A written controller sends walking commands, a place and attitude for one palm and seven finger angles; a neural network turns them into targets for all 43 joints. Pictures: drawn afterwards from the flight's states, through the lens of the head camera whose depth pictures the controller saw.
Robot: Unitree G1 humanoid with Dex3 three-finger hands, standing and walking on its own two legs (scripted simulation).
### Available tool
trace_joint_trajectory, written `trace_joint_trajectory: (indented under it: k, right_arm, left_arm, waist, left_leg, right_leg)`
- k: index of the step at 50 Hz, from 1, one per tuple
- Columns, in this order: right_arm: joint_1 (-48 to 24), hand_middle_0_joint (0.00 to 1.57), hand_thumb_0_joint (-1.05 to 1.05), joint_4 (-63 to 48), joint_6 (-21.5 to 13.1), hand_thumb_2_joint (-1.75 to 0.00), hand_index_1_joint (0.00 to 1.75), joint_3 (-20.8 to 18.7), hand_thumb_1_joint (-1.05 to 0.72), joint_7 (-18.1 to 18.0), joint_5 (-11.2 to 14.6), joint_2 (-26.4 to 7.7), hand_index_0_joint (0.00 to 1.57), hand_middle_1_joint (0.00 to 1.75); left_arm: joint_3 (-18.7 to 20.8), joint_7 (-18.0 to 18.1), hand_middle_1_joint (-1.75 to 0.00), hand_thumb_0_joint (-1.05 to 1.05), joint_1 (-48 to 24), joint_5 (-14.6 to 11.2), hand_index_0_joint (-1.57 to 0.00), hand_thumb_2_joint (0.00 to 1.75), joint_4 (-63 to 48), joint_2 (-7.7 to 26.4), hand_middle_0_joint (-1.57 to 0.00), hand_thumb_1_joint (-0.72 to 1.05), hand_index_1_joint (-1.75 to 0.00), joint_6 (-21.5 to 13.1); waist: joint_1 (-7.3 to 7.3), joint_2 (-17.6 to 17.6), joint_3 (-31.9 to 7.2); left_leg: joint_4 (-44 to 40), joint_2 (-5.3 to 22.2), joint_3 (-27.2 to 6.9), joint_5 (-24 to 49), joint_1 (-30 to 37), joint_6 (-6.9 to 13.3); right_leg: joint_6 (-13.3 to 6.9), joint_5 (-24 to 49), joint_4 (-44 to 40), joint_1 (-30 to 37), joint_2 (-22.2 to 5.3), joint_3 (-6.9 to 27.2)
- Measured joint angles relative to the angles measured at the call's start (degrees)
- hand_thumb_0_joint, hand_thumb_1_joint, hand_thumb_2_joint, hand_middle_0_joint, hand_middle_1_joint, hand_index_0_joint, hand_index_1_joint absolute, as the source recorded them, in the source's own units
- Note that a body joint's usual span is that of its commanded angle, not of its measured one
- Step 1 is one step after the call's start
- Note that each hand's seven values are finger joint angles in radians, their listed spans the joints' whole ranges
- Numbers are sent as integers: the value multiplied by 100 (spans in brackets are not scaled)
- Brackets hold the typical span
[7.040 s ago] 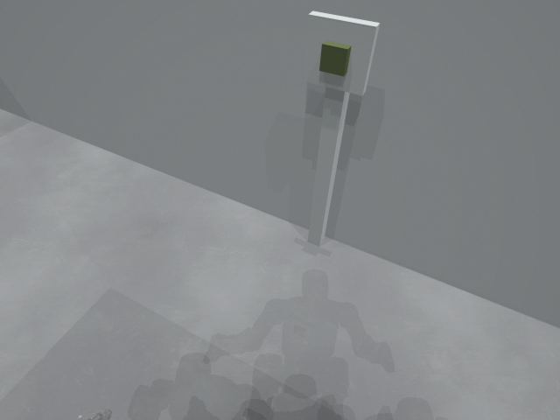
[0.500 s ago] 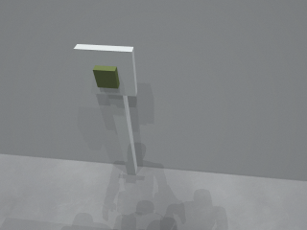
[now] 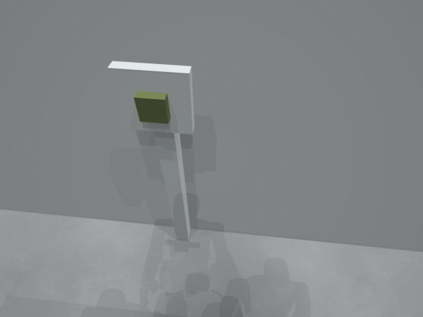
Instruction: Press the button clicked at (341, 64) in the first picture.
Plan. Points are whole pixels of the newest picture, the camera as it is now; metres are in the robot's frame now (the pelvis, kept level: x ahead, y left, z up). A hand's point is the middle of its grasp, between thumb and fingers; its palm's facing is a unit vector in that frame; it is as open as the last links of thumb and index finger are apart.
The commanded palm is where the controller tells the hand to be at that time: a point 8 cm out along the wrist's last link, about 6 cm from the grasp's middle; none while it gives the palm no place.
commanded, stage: look again from close up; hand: left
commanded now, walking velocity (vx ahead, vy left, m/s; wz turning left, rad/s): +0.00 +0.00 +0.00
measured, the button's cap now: (153, 106) +0.54 +0.18 +0.09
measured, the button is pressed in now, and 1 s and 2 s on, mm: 0 0 0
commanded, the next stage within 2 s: shuffle to correct the standing spot in 0.40 s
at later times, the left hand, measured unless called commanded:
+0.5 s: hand out of the picture +0.01 +0.16 -0.18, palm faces +0.03 -0.98 -0.18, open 7.3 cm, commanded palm none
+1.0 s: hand out of the picture +0.06 +0.21 -0.17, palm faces +0.04 -0.98 -0.22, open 7.4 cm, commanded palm none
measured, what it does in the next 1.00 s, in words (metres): shifts its weight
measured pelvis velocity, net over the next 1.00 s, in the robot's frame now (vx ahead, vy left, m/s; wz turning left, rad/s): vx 0.07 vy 0.02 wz -0.01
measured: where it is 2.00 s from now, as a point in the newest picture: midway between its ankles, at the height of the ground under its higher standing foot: outside the picture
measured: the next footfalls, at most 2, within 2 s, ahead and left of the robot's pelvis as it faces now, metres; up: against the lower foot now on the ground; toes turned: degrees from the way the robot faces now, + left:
left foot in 1.22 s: +0.09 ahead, +0.12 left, +0.00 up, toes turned +4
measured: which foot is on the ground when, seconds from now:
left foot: down 0.00-1.00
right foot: down 0.00-1.00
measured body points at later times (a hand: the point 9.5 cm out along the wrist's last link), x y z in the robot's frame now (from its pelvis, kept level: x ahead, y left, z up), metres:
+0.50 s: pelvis +0.01 -0.01 +0.00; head +0.02 -0.01 +0.45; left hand +0.01 +0.21 -0.16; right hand +0.01 -0.23 -0.16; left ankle -0.02 +0.11 -0.74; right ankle -0.01 -0.12 -0.74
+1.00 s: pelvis +0.07 +0.02 +0.00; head +0.08 +0.03 +0.45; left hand +0.06 +0.26 -0.16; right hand +0.09 -0.22 -0.15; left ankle -0.02 +0.11 -0.73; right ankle +0.02 -0.10 -0.72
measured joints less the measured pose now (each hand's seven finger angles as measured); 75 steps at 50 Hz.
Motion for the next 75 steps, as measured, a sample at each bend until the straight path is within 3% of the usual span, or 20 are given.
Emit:
trace_joint_trajectory:
  k: [31, 38, 40, 44, 47, 50, 52, 53, 54, 58, 60, 61, 63, 67, 68, 71, 75]
  right_arm:
    - [-36, 20, 1, 121, 36, -90, 30, -51, -92, -7, -30, 18, 20, 30]
    - [220, 20, 1, 68, 67, -90, 30, -94, -91, 60, -58, 64, 20, 30]
    - [262, 20, 1, -119, 163, -90, 30, -93, -91, 96, -94, 50, 20, 30]
    - [243, 20, 1, -379, 31, -90, 30, -140, -91, -38, -12, 21, 20, 30]
    - [209, 20, 1, -562, 16, -90, 30, -229, -92, -125, 23, -33, 20, 30]
    - [126, 20, 1, -807, 26, -90, 30, -338, -92, -200, -6, -126, 20, 30]
    - [91, 20, 1, -939, 37, -90, 30, -377, -91, -236, -18, -176, 20, 30]
    - [97, 20, 1, -981, 45, -90, 30, -386, -91, -242, -10, -190, 20, 30]
    - [122, 20, 1, -1001, 58, -90, 30, -398, -91, -238, 2, -207, 20, 30]
    - [50, 20, 1, -922, 256, -90, 30, -485, -91, -230, 32, -294, 20, 30]
    - [-77, 20, 1, -916, 311, -90, 30, -482, -91, -176, 39, -276, 20, 30]
    - [-107, 20, 1, -939, 285, -90, 30, -460, -91, -137, 35, -259, 20, 30]
    - [-146, 20, 1, -920, 214, -90, 30, -388, -91, -59, -16, -186, 20, 30]
    - [-148, 20, 1, -913, 90, -90, 30, -246, -91, 5, -68, -108, 20, 30]
    - [-157, 20, 1, -896, 63, -90, 30, -222, -91, 5, -65, -108, 20, 30]
    - [-239, 20, 1, -768, 27, -90, 30, -205, -91, 9, -34, -168, 20, 30]
    - [-308, 20, 1, -597, 29, -90, 30, -215, -91, 18, -7, -227, 20, 30]
  left_arm:
    - [75, -16, -30, 0, 48, 39, -20, 90, 11, -23, -20, 91, -30, -11]
    - [217, -57, -30, 0, 391, 53, -20, 90, -57, -46, -20, 91, -30, -41]
    - [155, -39, -30, 0, 522, 68, -20, 90, -88, -33, -20, 91, -30, -28]
    - [125, 48, -30, 0, 631, 63, -20, 90, -100, -53, -20, 91, -30, -13]
    - [174, 53, -30, 1, 559, 45, -20, 90, -299, 7, -20, 91, -30, 111]
    - [271, 42, -30, 1, 384, 70, -20, 90, -622, 123, -20, 91, -30, 243]
    - [332, 21, -30, 1, 216, 84, -20, 90, -857, 223, -20, 91, -30, 283]
    - [359, 5, -30, 1, 140, 90, -20, 90, -987, 290, -20, 91, -30, 272]
    - [378, 0, -30, 1, 71, 96, -20, 90, -1098, 351, -20, 91, -30, 240]
    - [357, 42, -30, 0, -245, 124, -20, 90, -1363, 383, -20, 91, -30, 148]
    - [325, 71, -30, 0, -376, 125, -20, 90, -1421, 366, -20, 91, -30, 183]
    - [306, 76, -30, 0, -423, 105, -20, 90, -1437, 362, -20, 91, -30, 213]
    - [296, 64, -30, 0, -458, 48, -20, 90, -1386, 348, -20, 91, -30, 276]
    - [214, -9, -30, 0, -397, 30, -20, 90, -1201, 286, -20, 91, -30, 307]
    - [196, -24, -30, 0, -391, 25, -20, 90, -1156, 276, -20, 91, -30, 280]
    - [153, -32, -30, 0, -352, 13, -20, 90, -991, 215, -20, 91, -30, 176]
    - [131, -11, -30, 0, -203, 12, -20, 90, -794, 226, -20, 90, -30, 134]
  waist:
    - [30, -17, -36]
    - [61, -49, -106]
    - [6, -83, -130]
    - [-55, -43, -218]
    - [-45, 22, -201]
    - [-43, 101, -144]
    - [-82, 133, -89]
    - [-93, 104, -71]
    - [-106, 72, -82]
    - [-63, 173, -117]
    - [-78, 187, -56]
    - [-99, 181, -31]
    - [-78, 54, -35]
    - [-76, -89, -122]
    - [-77, -106, -113]
    - [-65, -1, -45]
    - [-44, 24, -48]
  left_leg:
    - [135, 129, -79, -179, 30, -128]
    - [763, 213, -98, -697, -171, -75]
    - [850, 186, -105, -800, -231, -78]
    - [885, 117, -33, -821, -238, 39]
    - [899, 86, 8, -509, -110, 80]
    - [735, 85, 131, -337, 61, 156]
    - [728, 67, 179, -318, 101, 198]
    - [838, 29, 194, -333, 72, 192]
    - [1058, -13, 186, -363, -15, 162]
    - [2045, -44, -62, -1242, -570, -3]
    - [1766, 20, -86, -1110, -668, -21]
    - [1348, 66, -71, -679, -626, -23]
    - [1245, 24, 44, -464, -576, 116]
    - [867, -111, 229, -371, -417, 309]
    - [759, -150, 244, -297, -385, 322]
    - [491, -137, 223, -102, -270, 311]
    - [166, -151, 220, 126, -134, 298]
  right_leg:
    - [-133, -206, 115, 56, 121, -82]
    - [-123, -572, 434, 28, 149, -182]
    - [-53, -659, 479, -2, 115, -190]
    - [59, -569, 667, -114, 35, -127]
    - [-43, -262, 822, -87, 8, -113]
    - [-109, -534, 997, -329, 125, -85]
    - [-178, -267, 838, -488, 191, -174]
    - [-235, 331, 611, -501, 185, -211]
    - [-273, 479, 557, -464, 137, -230]
    - [-199, -337, 707, -387, 93, -350]
    - [-125, -366, 800, -395, 97, -383]
    - [-101, -385, 885, -414, 99, -398]
    - [-46, -429, 1001, -435, 42, -308]
    - [-134, -497, 909, -389, 27, 70]
    - [-151, -335, 740, -314, 13, 127]
    - [53, -37, 315, -122, 36, 124]
    - [79, 175, -2, 12, 38, 118]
